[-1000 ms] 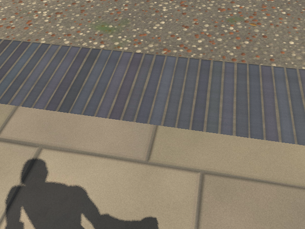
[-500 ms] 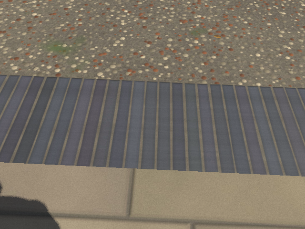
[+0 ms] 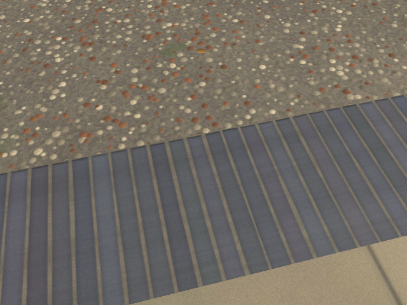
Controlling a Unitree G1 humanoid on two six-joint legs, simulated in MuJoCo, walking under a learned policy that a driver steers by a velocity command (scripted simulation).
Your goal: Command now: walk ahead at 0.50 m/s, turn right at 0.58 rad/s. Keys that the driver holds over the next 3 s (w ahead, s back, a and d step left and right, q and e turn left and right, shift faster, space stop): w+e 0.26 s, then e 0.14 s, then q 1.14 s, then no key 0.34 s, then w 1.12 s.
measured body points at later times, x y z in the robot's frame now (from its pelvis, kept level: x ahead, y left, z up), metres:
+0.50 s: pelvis +0.26 +0.05 +0.00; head +0.30 +0.05 +0.45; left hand +0.44 +0.30 -0.12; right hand +0.35 -0.24 -0.10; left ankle +0.35 +0.14 -0.73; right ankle +0.16 -0.06 -0.65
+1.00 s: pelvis +0.32 +0.06 -0.01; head +0.35 +0.07 +0.44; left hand +0.50 +0.33 -0.11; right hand +0.43 -0.24 -0.10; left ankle +0.34 +0.15 -0.74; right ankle +0.30 -0.11 -0.74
